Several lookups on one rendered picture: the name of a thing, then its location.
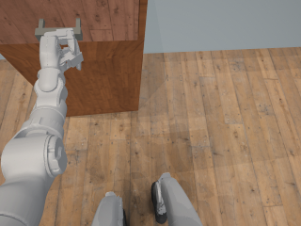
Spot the left robot hand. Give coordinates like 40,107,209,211
39,28,84,74

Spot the robot left upper arm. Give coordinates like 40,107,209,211
0,134,68,226

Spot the robot left thigh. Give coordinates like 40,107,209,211
91,195,123,226

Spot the left robot forearm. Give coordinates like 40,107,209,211
1,68,68,178

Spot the drawer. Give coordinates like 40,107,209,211
0,0,139,45

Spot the cabinet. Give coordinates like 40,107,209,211
0,0,148,117

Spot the handle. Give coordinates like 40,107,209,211
35,18,83,41

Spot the robot right foot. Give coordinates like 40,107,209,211
150,181,167,224

